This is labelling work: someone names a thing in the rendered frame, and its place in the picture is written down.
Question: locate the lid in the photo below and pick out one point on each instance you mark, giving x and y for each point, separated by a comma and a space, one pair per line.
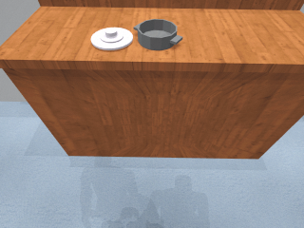
123, 39

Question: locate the knob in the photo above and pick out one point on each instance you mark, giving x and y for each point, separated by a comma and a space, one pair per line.
111, 32

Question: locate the table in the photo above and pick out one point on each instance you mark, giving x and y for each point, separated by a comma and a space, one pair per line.
230, 89

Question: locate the pot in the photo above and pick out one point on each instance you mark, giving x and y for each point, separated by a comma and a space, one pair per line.
157, 34

